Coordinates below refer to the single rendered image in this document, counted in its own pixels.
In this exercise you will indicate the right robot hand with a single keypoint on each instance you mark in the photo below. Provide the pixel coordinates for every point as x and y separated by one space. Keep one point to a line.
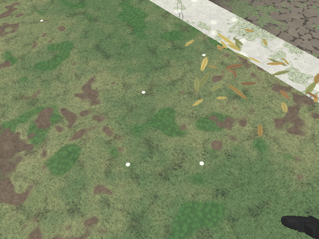
308 225

